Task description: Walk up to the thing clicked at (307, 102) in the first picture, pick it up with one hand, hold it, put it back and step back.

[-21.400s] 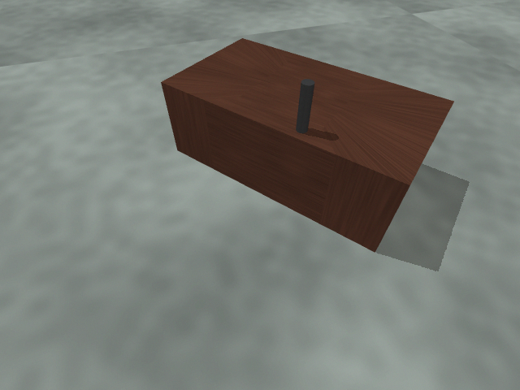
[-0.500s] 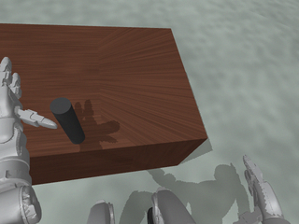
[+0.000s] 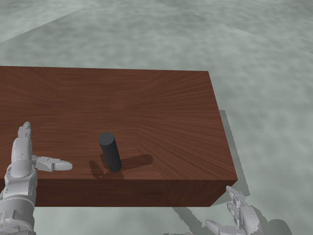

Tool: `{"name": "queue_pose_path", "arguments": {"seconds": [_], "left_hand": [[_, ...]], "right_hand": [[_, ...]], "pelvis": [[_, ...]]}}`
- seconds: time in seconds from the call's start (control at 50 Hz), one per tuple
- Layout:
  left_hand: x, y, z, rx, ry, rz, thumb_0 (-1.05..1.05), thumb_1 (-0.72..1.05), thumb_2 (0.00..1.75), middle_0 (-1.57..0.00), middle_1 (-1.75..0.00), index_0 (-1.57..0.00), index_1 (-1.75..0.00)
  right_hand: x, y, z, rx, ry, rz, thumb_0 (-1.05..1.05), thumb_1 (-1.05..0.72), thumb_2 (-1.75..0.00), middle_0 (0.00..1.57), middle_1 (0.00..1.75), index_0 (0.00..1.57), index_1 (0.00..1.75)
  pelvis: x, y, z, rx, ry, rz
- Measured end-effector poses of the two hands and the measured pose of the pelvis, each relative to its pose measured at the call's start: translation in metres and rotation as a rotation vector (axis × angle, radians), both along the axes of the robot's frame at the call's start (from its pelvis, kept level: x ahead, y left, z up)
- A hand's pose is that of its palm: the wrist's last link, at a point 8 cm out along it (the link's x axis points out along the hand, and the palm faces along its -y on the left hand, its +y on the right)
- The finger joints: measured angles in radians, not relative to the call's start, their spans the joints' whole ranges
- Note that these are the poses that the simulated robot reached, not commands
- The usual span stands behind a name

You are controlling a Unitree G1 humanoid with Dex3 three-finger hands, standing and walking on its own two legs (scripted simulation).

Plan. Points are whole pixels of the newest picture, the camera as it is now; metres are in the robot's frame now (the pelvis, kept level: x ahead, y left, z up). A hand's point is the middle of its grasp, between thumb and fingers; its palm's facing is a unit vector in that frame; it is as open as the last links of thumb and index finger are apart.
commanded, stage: home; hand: left
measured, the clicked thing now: (111, 154) +0.43 +0.16 -0.17
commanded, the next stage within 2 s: none
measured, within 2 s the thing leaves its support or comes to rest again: neither
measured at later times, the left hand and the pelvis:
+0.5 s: hand (88, 234) +0.16 +0.17 -0.06, palm faces +0.13 -0.96 -0.24, open 17.4 cm; pelvis +0.01 -0.01 +0.01, yaw +1 degrees
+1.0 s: hand out of the picture +0.13 +0.18 -0.09, palm faces -0.03 -0.94 -0.35, open 17.4 cm; pelvis +0.00 -0.03 +0.02, yaw +2 degrees
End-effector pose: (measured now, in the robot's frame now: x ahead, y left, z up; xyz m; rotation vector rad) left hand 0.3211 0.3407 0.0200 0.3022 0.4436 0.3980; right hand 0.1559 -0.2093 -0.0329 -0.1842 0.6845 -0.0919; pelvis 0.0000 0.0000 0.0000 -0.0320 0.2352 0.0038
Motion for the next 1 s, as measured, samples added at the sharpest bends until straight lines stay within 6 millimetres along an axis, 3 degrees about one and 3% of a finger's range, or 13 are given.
{"name": "queue_pose_path", "arguments": {"seconds": [0.1, 0.26, 0.48, 0.6, 0.84, 0.9, 1.0], "left_hand": [[-0.035, -0.024, -0.020, -0.060, 0.074, -0.026, -0.01, -0.46, 0.11, -0.06, -0.07, -0.06, -0.07], [-0.096, -0.083, -0.049, -0.178, 0.128, -0.096, -0.01, -0.51, 0.08, -0.06, -0.06, -0.06, -0.06], [-0.178, -0.122, -0.053, -0.198, 0.268, -0.100, -0.01, -0.54, 0.06, -0.06, -0.06, -0.06, -0.06], [-0.181, -0.126, -0.052, -0.163, 0.272, -0.096, -0.01, -0.55, 0.05, -0.06, -0.05, -0.06, -0.06], [-0.176, -0.139, -0.044, -0.160, 0.246, -0.112, -0.01, -0.57, 0.04, -0.05, -0.05, -0.05, -0.05], [-0.181, -0.136, -0.054, -0.124, 0.291, -0.157, -0.01, -0.57, 0.04, -0.05, -0.05, -0.05, -0.05], [-0.203, -0.114, -0.076, -0.085, 0.457, -0.180, -0.01, -0.54, 0.06, -0.05, -0.05, -0.06, -0.06]], "right_hand": [[0.004, -0.012, 0.003, -0.012, 0.001, -0.044, 0.01, -0.48, -0.66, 0.17, 0.23, 0.17, 0.23], [0.003, -0.020, 0.005, -0.051, 0.034, -0.050, 0.01, -0.68, -0.77, 0.18, 0.26, 0.18, 0.26], [-0.006, -0.033, -0.031, -0.064, 0.139, -0.108, 0.01, -0.79, -0.84, 0.19, 0.28, 0.19, 0.28], [-0.008, -0.038, -0.037, -0.080, 0.128, -0.098, 0.02, -0.82, -0.85, 0.19, 0.29, 0.20, 0.29], [-0.006, -0.051, -0.027, -0.088, 0.039, -0.102, 0.02, -0.86, -0.87, 0.20, 0.29, 0.20, 0.29], [-0.008, -0.055, -0.031, -0.119, 0.076, -0.037, 0.01, -0.87, -0.88, 0.20, 0.29, 0.20, 0.30], [-0.022, -0.075, -0.045, -0.128, 0.235, 0.011, 0.01, -0.88, -0.89, 0.20, 0.30, 0.21, 0.30]], "pelvis": [[0.008, 0.002, 0.007, 0.009, -0.031, -0.002], [0.011, -0.002, 0.011, 0.015, -0.066, 0.000], [0.010, -0.011, 0.012, 0.010, -0.110, 0.020], [0.004, -0.019, 0.010, 0.017, -0.119, 0.025], [-0.001, -0.026, 0.012, 0.021, -0.138, 0.025], [-0.004, -0.028, 0.013, 0.027, -0.160, 0.023], [-0.001, -0.030, 0.019, 0.038, -0.197, 0.022]]}}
